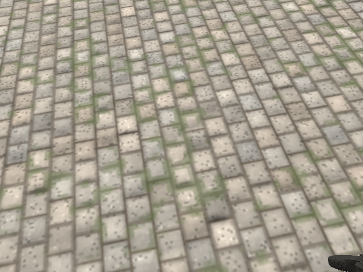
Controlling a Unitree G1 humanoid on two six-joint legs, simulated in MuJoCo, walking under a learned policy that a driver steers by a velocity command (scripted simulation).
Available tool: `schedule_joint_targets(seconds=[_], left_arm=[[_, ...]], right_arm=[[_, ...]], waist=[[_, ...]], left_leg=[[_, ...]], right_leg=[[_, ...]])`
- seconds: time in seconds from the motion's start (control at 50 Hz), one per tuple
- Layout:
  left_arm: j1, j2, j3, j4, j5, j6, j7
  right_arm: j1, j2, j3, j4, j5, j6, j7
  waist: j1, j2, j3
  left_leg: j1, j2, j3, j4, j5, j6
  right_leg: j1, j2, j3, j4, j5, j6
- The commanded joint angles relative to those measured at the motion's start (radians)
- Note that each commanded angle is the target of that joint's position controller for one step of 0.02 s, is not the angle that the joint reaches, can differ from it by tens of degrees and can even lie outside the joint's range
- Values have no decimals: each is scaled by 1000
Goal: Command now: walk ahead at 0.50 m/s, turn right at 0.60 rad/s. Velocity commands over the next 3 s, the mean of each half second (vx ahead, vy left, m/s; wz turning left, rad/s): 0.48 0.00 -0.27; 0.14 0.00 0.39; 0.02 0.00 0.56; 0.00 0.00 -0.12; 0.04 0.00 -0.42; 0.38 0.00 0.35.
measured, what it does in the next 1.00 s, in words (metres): walks ahead: left foot, then right foot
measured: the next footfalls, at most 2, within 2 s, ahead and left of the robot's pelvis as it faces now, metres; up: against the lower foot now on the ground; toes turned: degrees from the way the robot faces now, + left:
left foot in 0.18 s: +0.30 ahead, +0.14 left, +0.00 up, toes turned -8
right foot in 0.62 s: +0.52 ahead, -0.12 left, +0.00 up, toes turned -1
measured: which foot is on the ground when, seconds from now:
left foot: up 0.00-0.16, down 0.18-0.64, up 0.66-1.00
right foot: down 0.00-0.20, up 0.22-0.60, down 0.62-1.00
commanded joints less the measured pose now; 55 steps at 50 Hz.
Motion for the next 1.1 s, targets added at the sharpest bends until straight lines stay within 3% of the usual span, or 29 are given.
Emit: schedule_joint_targets(seconds=[0.02,0.1,0.14,0.16,0.18,0.2,0.22,0.24,0.28,0.3,0.36,0.46,0.54,0.6,0.62,0.64,0.66,0.68,0.7,0.74,0.78,0.88,0.96,1.0,1.02,1.04,1.06,1.08,1.1], left_arm=[[1,186,55,-46,-8,-11,14],[40,157,48,-5,-11,-5,18],[36,155,48,8,-5,3,18],[28,137,41,8,-3,5,15],[26,97,24,-2,7,4,11],[154,41,4,-6,-4,-4,10],[190,59,-1,2,-19,-12,12],[80,148,20,-4,-27,-15,12],[-85,147,20,-46,-5,-19,10],[-92,132,22,-47,5,-22,7],[-63,74,9,-31,4,-21,-1],[-218,22,-16,-72,25,-40,-7],[-299,44,-7,-83,19,-52,-21],[-228,96,18,-62,27,-56,-17],[-169,132,31,-47,37,-58,-8],[-73,209,47,-47,59,-55,6],[-64,210,44,-55,55,-29,7],[-67,155,35,-62,34,-8,4],[-116,117,24,-61,22,3,6],[-234,82,10,-52,23,12,8],[-300,99,18,-41,44,10,8],[-327,121,31,-5,33,7,24],[-309,162,45,27,14,24,21],[-319,168,47,41,-5,34,20],[-288,145,44,59,-10,39,20],[-236,100,35,78,2,46,17],[-250,70,24,33,42,48,16],[-355,113,38,13,39,46,25],[-346,120,44,15,17,48,28]], right_arm=[[-102,-48,-7,-81,11,-16,9],[-107,-87,-21,-86,18,-30,24],[-51,-100,-31,-75,16,-36,23],[30,-118,-44,-53,9,-40,17],[156,-154,-57,-38,-4,-44,13],[290,-241,-82,-15,-16,-39,9],[361,-208,-82,31,16,-27,23],[314,-135,-60,20,33,-24,23],[208,-87,-39,8,13,-11,17],[184,-66,-31,10,5,-12,14],[188,-64,-27,25,12,-18,11],[226,-121,-40,62,25,-1,-2],[308,-135,-45,101,39,29,-15],[263,-146,-51,84,45,45,-28],[262,-122,-45,73,41,44,-28],[275,-59,-24,35,14,37,-26],[458,9,0,55,20,40,-24],[461,-91,-23,73,38,53,-26],[373,-124,-40,54,47,71,-32],[326,-112,-50,44,37,117,-53],[344,-78,-49,32,31,148,-60],[256,-46,-40,-24,21,150,-39],[217,-79,-48,-59,24,155,-14],[246,-81,-55,-54,21,156,-5],[265,-99,-65,-47,15,155,-7],[278,-164,-84,-54,11,152,-17],[243,-282,-104,-98,8,150,-34],[273,-251,-94,-104,-24,126,-25],[238,-227,-86,-101,-25,105,-23]], waist=[[7,-103,-29],[6,-132,-33],[-24,-163,-36],[-67,-159,-74],[-125,-123,-196],[-118,101,-367],[-126,270,-395],[-150,133,-238],[-125,23,-53],[-96,35,-33],[-68,72,-41],[-97,38,-22],[-119,56,-57],[-50,67,-95],[-24,42,-138],[-4,-104,-272],[-48,-316,-433],[-22,-243,-457],[-24,-192,-334],[-67,-168,-191],[-104,-206,-132],[-90,-164,-146],[-82,-160,-145],[-111,-144,-139],[-112,-109,-132],[-96,62,-100],[-65,338,-55],[-144,223,-98],[-112,165,-99]], left_leg=[[167,-73,48,-154,158,-5],[176,-68,16,-242,108,36],[239,-75,42,-264,19,74],[355,-89,67,-300,10,104],[575,1,-8,-266,23,161],[957,213,-360,-268,-78,317],[1042,312,-696,-426,-379,384],[927,284,-640,-471,-535,339],[671,203,-398,-506,-368,297],[600,168,-328,-526,-281,287],[531,122,-201,-573,-93,293],[482,71,-35,-556,327,276],[529,63,-45,-462,361,236],[537,56,-100,-326,305,182],[490,5,-85,-225,262,146],[319,-74,-46,26,-55,97],[108,-153,14,314,-694,45],[80,-111,-23,428,-681,29],[13,-84,6,475,-611,15],[39,-32,27,454,-505,-15],[158,-31,64,422,-426,-29],[254,-1,88,181,-295,4],[319,-12,122,35,-282,44],[405,-42,159,-125,-203,83],[466,-64,149,-201,-151,112],[527,26,-16,-344,36,168],[579,269,-388,-423,217,343],[523,285,-424,-452,175,421],[516,239,-341,-449,128,382]], right_leg=[[-122,-195,161,-102,154,-124],[17,-257,245,-7,125,-105],[58,-273,265,49,217,-90],[59,-234,244,134,330,-69],[-4,-184,196,334,318,-37],[-308,-55,86,683,46,44],[-525,-15,61,890,-363,74],[-615,-70,94,958,-312,69],[-606,-142,22,894,-186,66],[-565,-179,14,828,-139,65],[-493,-205,-28,716,-93,78],[-403,-174,-85,364,129,117],[-295,-102,-74,203,276,118],[-147,-100,-55,89,305,76],[-14,-140,-47,54,426,46],[255,-343,109,141,807,-31],[465,-587,329,183,960,-192],[394,-557,352,128,715,-196],[299,-498,272,82,526,-165],[64,-429,151,-8,290,-132],[-124,-382,41,-84,208,-133],[-131,-406,-72,-94,244,-149],[-79,-444,-91,-61,217,-130],[-85,-426,-129,9,160,-78],[-117,-390,-164,81,76,-26],[-216,-301,-254,274,-71,65],[-491,-127,-296,542,-412,173],[-516,-102,-115,733,-461,161],[-527,-120,-72,787,-379,141]])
